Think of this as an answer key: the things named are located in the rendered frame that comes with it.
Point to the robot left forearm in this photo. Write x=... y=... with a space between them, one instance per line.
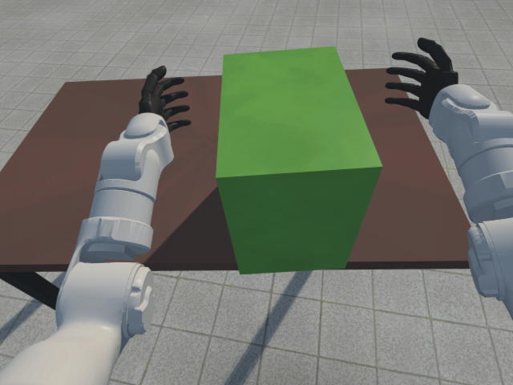
x=118 y=226

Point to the robot right forearm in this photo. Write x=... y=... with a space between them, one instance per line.
x=479 y=138

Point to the carton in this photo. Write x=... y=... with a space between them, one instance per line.
x=296 y=166

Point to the robot left upper arm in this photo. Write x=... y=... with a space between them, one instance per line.
x=102 y=306

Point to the table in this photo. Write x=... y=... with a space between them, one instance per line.
x=414 y=219

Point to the robot right hand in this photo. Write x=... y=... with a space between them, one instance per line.
x=439 y=74

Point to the robot right upper arm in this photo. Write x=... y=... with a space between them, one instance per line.
x=490 y=258

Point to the robot left hand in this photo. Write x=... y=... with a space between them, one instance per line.
x=153 y=102

